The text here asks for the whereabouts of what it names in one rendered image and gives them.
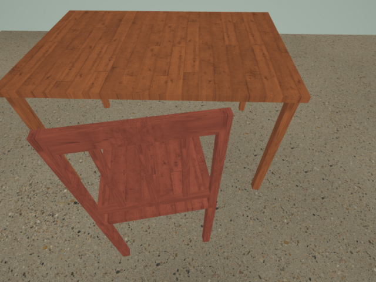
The table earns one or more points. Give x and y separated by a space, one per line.
161 55

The chair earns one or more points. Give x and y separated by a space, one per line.
150 166

